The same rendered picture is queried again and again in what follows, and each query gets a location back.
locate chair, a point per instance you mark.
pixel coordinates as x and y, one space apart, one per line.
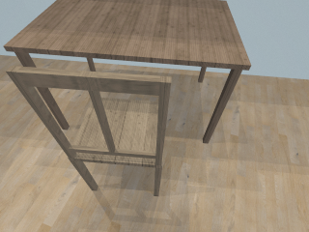
113 131

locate table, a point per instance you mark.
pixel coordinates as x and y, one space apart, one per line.
197 33

